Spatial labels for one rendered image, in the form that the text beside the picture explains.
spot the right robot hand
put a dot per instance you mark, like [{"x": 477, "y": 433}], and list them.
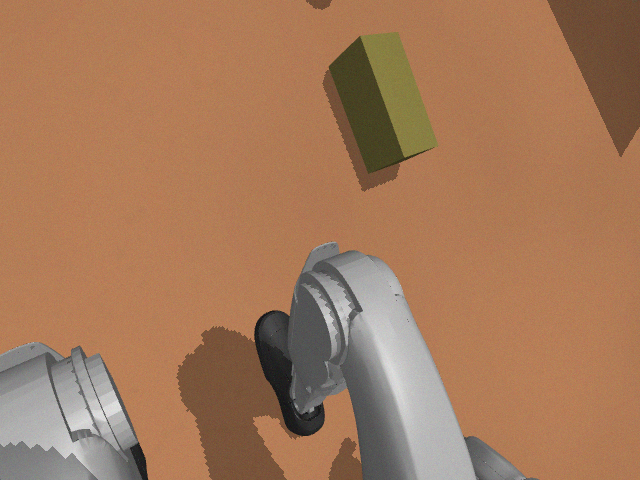
[{"x": 488, "y": 464}]

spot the left robot foot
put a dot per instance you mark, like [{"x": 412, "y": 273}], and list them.
[{"x": 140, "y": 460}]

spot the right robot foot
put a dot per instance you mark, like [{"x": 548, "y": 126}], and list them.
[{"x": 271, "y": 335}]

